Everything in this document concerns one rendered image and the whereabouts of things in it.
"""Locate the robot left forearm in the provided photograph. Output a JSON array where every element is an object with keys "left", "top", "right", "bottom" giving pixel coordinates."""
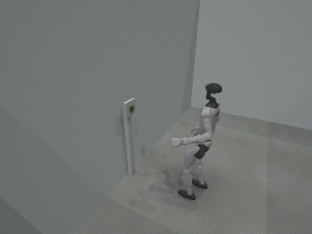
[{"left": 180, "top": 134, "right": 210, "bottom": 145}]

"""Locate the left robot hand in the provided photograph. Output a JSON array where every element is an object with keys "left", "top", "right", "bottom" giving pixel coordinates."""
[{"left": 170, "top": 137, "right": 181, "bottom": 148}]

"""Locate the right robot hand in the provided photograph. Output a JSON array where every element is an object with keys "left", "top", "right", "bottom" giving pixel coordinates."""
[{"left": 189, "top": 126, "right": 200, "bottom": 137}]

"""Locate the robot right foot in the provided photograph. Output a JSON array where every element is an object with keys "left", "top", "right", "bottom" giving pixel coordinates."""
[{"left": 192, "top": 179, "right": 208, "bottom": 189}]

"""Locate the left robot upper arm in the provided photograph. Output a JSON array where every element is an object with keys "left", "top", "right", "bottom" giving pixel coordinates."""
[{"left": 201, "top": 108, "right": 213, "bottom": 140}]

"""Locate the panel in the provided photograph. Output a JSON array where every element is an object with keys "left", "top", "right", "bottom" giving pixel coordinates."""
[{"left": 123, "top": 98, "right": 136, "bottom": 176}]

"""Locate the button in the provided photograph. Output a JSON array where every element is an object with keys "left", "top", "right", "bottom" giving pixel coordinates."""
[{"left": 129, "top": 105, "right": 135, "bottom": 112}]

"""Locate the humanoid robot torso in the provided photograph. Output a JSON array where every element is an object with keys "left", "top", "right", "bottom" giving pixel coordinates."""
[{"left": 198, "top": 105, "right": 220, "bottom": 152}]

